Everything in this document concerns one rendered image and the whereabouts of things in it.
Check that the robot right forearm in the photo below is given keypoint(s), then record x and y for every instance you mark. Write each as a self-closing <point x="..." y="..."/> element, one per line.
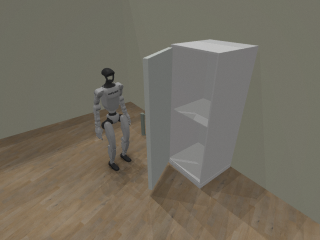
<point x="96" y="117"/>

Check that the robot left hand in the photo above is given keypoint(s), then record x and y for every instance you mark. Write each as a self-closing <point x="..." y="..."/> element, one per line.
<point x="128" y="118"/>

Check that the robot left forearm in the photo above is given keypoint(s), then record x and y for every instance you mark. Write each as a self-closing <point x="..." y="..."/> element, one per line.
<point x="123" y="107"/>

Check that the robot right upper arm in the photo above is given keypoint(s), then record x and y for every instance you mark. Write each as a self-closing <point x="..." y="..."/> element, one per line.
<point x="98" y="93"/>

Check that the robot left upper arm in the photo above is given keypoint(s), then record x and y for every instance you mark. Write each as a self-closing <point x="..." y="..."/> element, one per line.
<point x="120" y="91"/>

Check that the robot head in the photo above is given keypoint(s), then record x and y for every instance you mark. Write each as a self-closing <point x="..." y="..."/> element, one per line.
<point x="108" y="72"/>

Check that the handle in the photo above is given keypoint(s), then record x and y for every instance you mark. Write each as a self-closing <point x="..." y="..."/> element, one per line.
<point x="142" y="118"/>

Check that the fridge door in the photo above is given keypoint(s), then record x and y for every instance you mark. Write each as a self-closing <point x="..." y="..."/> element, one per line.
<point x="157" y="79"/>

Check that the robot right foot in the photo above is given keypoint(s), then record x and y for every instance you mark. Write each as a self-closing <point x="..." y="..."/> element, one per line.
<point x="113" y="166"/>

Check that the robot right hand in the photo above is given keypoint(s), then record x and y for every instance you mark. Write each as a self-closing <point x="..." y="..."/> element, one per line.
<point x="99" y="132"/>

